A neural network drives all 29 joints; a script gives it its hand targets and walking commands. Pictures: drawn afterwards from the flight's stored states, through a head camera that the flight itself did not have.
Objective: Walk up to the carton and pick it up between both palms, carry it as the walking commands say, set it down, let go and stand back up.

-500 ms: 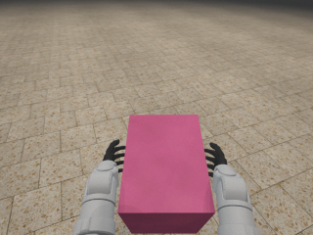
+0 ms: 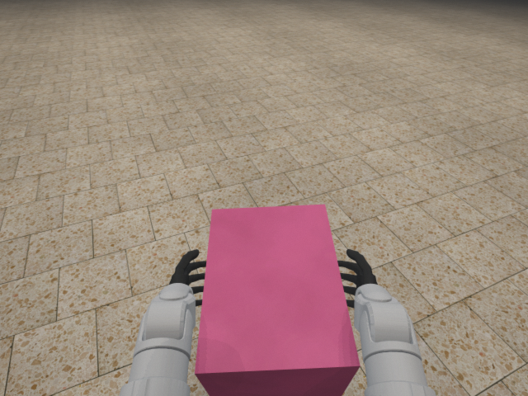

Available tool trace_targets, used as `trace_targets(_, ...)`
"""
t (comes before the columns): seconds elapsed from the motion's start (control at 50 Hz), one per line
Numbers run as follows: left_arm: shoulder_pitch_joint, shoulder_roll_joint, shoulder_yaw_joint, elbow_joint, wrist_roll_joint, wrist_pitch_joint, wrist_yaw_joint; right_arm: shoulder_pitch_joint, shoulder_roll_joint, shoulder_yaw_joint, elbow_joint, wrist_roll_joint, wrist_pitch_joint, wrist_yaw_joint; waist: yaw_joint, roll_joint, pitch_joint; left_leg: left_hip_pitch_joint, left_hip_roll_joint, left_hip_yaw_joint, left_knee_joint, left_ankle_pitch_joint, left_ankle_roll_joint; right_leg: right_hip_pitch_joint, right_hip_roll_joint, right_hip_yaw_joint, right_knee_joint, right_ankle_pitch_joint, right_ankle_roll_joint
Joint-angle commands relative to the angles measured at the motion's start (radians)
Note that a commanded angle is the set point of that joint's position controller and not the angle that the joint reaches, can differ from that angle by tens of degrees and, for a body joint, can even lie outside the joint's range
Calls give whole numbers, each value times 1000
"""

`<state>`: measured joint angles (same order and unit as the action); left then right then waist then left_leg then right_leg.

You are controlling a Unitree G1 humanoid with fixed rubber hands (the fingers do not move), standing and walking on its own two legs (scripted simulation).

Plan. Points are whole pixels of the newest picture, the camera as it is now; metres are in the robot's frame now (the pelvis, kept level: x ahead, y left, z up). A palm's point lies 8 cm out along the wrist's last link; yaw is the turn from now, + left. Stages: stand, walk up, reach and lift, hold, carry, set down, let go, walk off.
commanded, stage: set down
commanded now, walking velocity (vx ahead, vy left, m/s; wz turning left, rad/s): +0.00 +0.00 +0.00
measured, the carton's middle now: (273, 309) +0.31 -0.01 -0.04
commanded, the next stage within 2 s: none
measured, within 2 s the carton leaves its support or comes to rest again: neither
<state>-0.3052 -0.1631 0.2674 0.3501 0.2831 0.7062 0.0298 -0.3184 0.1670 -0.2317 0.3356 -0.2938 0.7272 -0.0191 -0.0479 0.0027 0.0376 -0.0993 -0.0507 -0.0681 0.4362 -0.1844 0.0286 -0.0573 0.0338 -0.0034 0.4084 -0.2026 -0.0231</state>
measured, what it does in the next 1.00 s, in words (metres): lowers itself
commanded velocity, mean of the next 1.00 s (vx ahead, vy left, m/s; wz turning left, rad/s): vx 0.00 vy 0.00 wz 0.00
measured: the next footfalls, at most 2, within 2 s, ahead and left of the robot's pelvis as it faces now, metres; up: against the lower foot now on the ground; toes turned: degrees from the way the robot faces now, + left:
none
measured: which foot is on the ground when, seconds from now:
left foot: down 0.00-1.00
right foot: down 0.00-1.00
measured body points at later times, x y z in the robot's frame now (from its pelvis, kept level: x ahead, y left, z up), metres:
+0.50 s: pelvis +0.00 +0.00 -0.02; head +0.04 +0.01 +0.43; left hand +0.33 +0.13 -0.05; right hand +0.32 -0.16 -0.04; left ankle +0.04 +0.10 -0.74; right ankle +0.02 -0.11 -0.74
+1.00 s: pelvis -0.04 +0.00 -0.08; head +0.13 +0.00 +0.34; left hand +0.36 +0.13 -0.14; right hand +0.35 -0.16 -0.13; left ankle +0.04 +0.10 -0.74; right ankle +0.02 -0.11 -0.74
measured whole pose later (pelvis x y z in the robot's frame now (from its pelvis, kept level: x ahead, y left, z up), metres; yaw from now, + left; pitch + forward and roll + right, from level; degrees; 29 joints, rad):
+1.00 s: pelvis -0.04 +0.00 -0.08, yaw -2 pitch +22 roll +0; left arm -0.56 -0.19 0.44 0.50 0.25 0.26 0.04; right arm -0.56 0.15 -0.40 0.50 -0.26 0.26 0.00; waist -0.02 0.00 -0.02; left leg -1.06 -0.07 -0.05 1.00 -0.32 0.02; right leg -1.05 0.07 0.04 1.00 -0.35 -0.01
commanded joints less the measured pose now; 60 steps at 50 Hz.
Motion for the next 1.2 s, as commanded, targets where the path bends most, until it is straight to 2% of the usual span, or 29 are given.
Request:
trace_targets(0.0, -636, -1013, -574, -35, -281, -81, -278, -610, 988, 518, -109, 278, -85, 249, -10, -70, -340, 42, 2, -65, -60, -5, 11, 28, 26, 101, -51, 47, 7)
trace_targets(0.02, -609, -991, -477, 46, -231, -76, -266, -653, 980, 480, -39, 259, -71, 249, 45, -44, -236, -7, -4, -42, -67, -32, 12, -24, 19, 91, -49, -23, 13)
trace_targets(0.08, -547, -982, -414, 152, -184, -93, -265, -623, 926, 428, 37, 209, -97, 257, 20, -16, -207, -29, -11, -45, -53, -52, 9, -10, 25, 83, -32, -33, 1)
trace_targets(0.12, -498, -970, -343, 224, -132, -107, -245, -636, 944, 418, 80, 214, -125, 259, 90, 21, -179, -22, -11, -33, -46, -46, 11, -69, 9, 103, -29, -55, -1)
trace_targets(0.14, -534, -980, -355, 214, -126, -127, -263, -604, 957, 373, 84, 184, -136, 257, 22, -51, -217, -28, -12, -44, -39, -56, 17, -62, 30, 92, -14, -25, 13)
trace_targets(0.18, -493, -988, -354, 221, -134, -145, -246, -617, 943, 418, 74, 205, -159, 250, 62, 15, -233, -37, -15, -38, -29, 77, 9, -34, 21, 97, 10, 102, 5)
trace_targets(0.2, -580, -963, -381, 138, -164, -185, -256, -590, 961, 386, 105, 184, -171, 252, 17, -93, -316, 13, -3, -50, -1, 76, 13, -56, 37, 102, 6, 106, 13)
trace_targets(0.22, -628, -939, -363, 164, -149, -194, -246, -640, 957, 371, 135, 188, -191, 253, 61, -8, -266, -73, -7, -36, 8, 25, -1, -88, 21, 109, 20, 56, 1)
trace_targets(0.28, -598, -970, -380, 181, -136, -241, -245, -509, 946, 305, 230, 118, -239, 244, -14, -6, -315, -42, -5, -47, 54, 107, -6, -169, 36, 107, 42, 119, -4)
trace_targets(0.3, -618, -960, -360, 216, -140, -251, -244, -607, 930, 326, 204, 144, -267, 237, 25, 19, -326, -66, -9, -50, 69, 59, 2, -182, 20, 125, 62, 62, -14)
trace_targets(0.4, -612, -1013, -396, 225, -120, -329, -224, -544, 884, 286, 233, 99, -353, 227, -33, 24, -418, -93, -11, -81, 118, 185, -10, -274, 48, 111, 140, 175, -18)
trace_targets(0.44, -639, -967, -414, 190, -128, -369, -211, -558, 927, 339, 236, 128, -383, 225, 17, 42, -453, -148, -23, -56, 154, 217, -12, -263, 39, 118, 160, 221, -14)
trace_targets(0.48, -571, -957, -417, 241, -109, -382, -208, -547, 931, 317, 199, 110, -407, 209, -21, 62, -522, -181, -36, -61, 157, 221, -13, -262, 43, 119, 180, 256, -7)
trace_targets(0.5, -557, -942, -382, 268, -114, -385, -212, -571, 909, 334, 217, 131, -403, 215, 8, -19, -522, -181, -27, -71, 160, 154, 7, -297, 44, 112, 199, 177, 1)
trace_targets(0.54, -502, -998, -398, 272, -96, -401, -196, -572, 860, 374, 176, 132, -439, 224, 18, 47, -542, -200, -46, -66, 181, 257, -15, -301, 61, 97, 222, 234, -11)
trace_targets(0.56, -617, -958, -431, 216, -113, -432, -200, -569, 917, 361, 198, 109, -449, 223, 3, -17, -564, -260, -39, -70, 194, 228, -10, -352, 65, 110, 230, 241, 1)
trace_targets(0.58, -574, -947, -419, 226, -111, -446, -194, -654, 927, 427, 158, 167, -470, 231, 67, 24, -653, -229, -43, -60, 218, 253, -10, -321, 68, 105, 261, 259, 6)
trace_targets(0.7, -649, -955, -430, 270, -102, -481, -196, -580, 837, 334, 247, 64, -505, 217, -49, -18, -638, -319, -45, -65, 251, 90, -25, -477, 72, 97, 313, 109, -4)
trace_targets(0.78, -752, -968, -455, 237, -89, -500, -196, -828, 911, 444, 172, 174, -533, 233, 85, 34, -766, -450, -61, -38, 357, 37, -16, -568, 73, 101, 402, 26, 0)
trace_targets(0.8, -747, -959, -430, 264, -94, -501, -204, -793, 898, 408, 202, 146, -527, 227, 39, -14, -794, -472, -64, -36, 358, 14, -13, -581, 86, 86, 400, 27, 11)
trace_targets(0.84, -761, -952, -460, 221, -92, -498, -201, -819, 946, 466, 172, 168, -519, 231, 92, 7, -799, -512, -74, -18, 396, 13, -17, -572, 82, 95, 429, 14, 12)
trace_targets(0.92, -859, -1039, -548, 230, -153, -454, -220, -855, 902, 459, 143, 157, -495, 224, -26, -9, -960, -501, -72, -25, 474, -69, -33, -629, 89, 65, 495, -57, 7)
trace_targets(0.94, -810, -1018, -510, 227, -141, -443, -223, -802, 941, 460, 245, 144, -465, 220, 27, 4, -909, -541, -69, -23, 467, -70, -29, -637, 81, 85, 483, -63, -1)
trace_targets(0.96, -811, -998, -525, 212, -126, -442, -224, -772, 978, 450, 229, 136, -457, 220, 14, 2, -925, -536, -69, -6, 478, -82, -24, -633, 95, 71, 487, -74, 16)
trace_targets(0.98, -919, -1024, -546, 190, -167, -437, -233, -778, 936, 411, 266, 119, -451, 225, -51, -12, -939, -562, -72, -25, 496, -126, -29, -713, 98, 63, 521, -111, 3)
trace_targets(1.0, -837, -964, -484, 238, -110, -421, -243, -767, 953, 416, 275, 120, -446, 217, 22, 15, -833, -687, -70, 13, 497, -93, -35, -666, 90, 81, 492, -59, 11)
trace_targets(1.08, -832, -1027, -494, 244, -143, -427, -238, -883, 945, 474, 186, 200, -466, 232, 70, 73, -975, -660, -81, 9, 560, -24, -34, -680, 81, 102, 562, -13, 7)
trace_targets(1.14, -811, -1032, -524, 223, -158, -451, -227, -767, 995, 456, 218, 168, -470, 231, 1, -3, -1025, -703, -85, -14, 595, 111, -36, -718, 104, 73, 614, 153, 23)
trace_targets(1.18, -752, -998, -500, 261, -153, -451, -216, -772, 958, 470, 251, 166, -466, 210, 53, -45, -983, -766, -86, -8, 618, 107, -38, -773, 106, 74, 634, 120, 39)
